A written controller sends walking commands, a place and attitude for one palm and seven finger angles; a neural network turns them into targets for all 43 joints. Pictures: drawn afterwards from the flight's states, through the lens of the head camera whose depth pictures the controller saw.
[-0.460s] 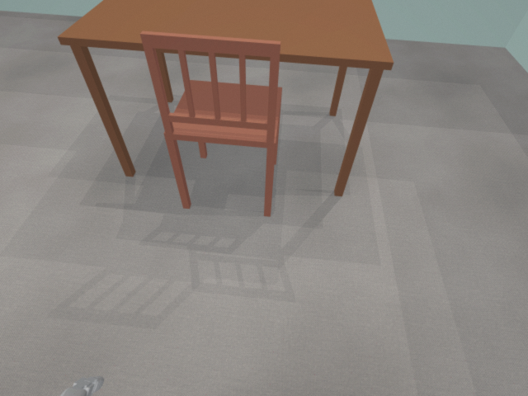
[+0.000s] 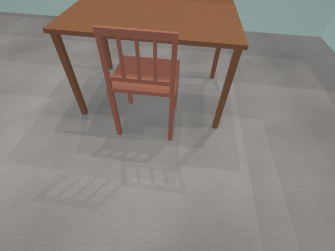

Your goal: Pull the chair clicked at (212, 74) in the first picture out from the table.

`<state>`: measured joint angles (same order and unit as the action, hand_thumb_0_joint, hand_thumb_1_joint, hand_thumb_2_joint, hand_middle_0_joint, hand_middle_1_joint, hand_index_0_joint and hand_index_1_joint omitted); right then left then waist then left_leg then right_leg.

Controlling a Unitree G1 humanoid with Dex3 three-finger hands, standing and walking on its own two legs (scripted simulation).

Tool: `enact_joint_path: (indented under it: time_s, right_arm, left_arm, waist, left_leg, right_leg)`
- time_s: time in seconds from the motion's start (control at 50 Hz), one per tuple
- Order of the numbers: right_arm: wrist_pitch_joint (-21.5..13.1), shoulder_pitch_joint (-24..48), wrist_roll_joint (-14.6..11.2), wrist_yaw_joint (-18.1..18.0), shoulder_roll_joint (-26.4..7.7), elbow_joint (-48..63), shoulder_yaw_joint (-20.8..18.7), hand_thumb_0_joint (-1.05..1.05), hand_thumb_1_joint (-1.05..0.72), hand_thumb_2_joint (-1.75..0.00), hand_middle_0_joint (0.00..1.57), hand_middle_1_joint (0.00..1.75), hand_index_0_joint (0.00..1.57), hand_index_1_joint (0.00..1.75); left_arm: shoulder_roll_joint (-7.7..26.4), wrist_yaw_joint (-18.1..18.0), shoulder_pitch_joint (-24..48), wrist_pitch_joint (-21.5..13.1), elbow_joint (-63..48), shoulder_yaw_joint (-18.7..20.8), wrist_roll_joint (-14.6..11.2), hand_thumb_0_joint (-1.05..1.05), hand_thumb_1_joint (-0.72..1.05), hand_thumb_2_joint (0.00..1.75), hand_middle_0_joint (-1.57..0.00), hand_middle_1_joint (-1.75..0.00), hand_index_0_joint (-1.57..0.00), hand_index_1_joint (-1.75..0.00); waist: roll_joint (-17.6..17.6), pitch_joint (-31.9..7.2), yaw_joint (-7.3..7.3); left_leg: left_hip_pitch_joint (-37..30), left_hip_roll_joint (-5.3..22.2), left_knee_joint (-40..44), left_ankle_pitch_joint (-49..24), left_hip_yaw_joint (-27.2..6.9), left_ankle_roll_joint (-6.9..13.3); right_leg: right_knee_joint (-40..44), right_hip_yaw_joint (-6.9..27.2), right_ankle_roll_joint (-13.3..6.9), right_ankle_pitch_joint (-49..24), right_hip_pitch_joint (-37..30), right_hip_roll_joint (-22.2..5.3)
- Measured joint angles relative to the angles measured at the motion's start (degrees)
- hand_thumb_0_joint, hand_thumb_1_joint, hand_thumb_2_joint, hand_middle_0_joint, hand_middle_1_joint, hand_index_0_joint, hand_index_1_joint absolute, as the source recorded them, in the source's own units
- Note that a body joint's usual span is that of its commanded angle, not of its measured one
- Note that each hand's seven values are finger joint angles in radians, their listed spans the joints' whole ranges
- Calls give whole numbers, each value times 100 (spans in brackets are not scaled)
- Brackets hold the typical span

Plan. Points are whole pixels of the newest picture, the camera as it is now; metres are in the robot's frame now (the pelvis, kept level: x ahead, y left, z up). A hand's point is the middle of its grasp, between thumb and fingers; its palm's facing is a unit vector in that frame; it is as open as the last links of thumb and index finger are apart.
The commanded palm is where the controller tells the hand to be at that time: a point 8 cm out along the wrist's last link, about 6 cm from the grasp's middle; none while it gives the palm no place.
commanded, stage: stand and wait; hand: left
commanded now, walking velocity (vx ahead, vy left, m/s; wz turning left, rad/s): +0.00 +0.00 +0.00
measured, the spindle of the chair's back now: (138, 59) +1.04 +0.23 -0.11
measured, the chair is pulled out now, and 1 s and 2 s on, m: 0.00 0.00 0.00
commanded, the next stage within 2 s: look at it before walking up in 0.78 s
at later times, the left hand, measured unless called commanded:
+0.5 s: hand out of the picture +0.06 +0.24 -0.15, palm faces -0.04 -0.94 -0.34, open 7.4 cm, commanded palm none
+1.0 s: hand out of the picture +0.05 +0.24 -0.16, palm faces -0.05 -0.94 -0.33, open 7.4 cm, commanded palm none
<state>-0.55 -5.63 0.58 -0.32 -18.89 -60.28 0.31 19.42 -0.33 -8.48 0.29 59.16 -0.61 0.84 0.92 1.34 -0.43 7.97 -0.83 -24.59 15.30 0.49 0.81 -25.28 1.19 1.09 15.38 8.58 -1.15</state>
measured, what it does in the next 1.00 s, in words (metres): stands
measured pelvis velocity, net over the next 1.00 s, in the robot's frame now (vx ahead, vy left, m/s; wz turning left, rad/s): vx -0.02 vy -0.01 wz -0.01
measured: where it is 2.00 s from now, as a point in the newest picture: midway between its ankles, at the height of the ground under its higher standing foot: outside the picture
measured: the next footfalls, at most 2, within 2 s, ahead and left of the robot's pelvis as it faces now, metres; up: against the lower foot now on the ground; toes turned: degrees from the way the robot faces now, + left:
none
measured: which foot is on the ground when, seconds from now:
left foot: down 0.00-1.00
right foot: down 0.00-1.00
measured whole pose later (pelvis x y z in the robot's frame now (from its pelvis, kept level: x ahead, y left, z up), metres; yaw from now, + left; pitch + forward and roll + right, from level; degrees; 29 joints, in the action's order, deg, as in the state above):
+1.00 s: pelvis -0.02 -0.01 +0.00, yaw -1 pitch -1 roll +0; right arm -0.7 -6.6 0.2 0.0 -19.1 -64.3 0.4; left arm 19.6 -0.1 -8.2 -0.5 62.3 -0.8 0.8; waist 0.8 2.0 0.0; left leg 7.8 0.3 -21.0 11.8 0.7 -0.1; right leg -21.6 1.4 0.3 11.6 8.6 -0.1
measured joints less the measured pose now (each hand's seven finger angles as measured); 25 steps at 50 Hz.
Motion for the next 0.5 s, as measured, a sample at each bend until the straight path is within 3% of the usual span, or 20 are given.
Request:
enact_joint_path:
  time_s: [0.5]
  right_arm:
    - [-14, -143, -20, 32, -39, -380, 11, 0, -90, -90, 20, 30, 20, 30]
  left_arm:
    - [10, 19, 87, -64, 271, -10, -3, 1, 90, 89, -20, -30, -20, -29]
  waist:
    - [-51, -7, 56]
  left_leg:
    - [-29, 85, 294, -315, 10, -82]
  right_leg:
    - [261, 10, -71, -312, 1, 83]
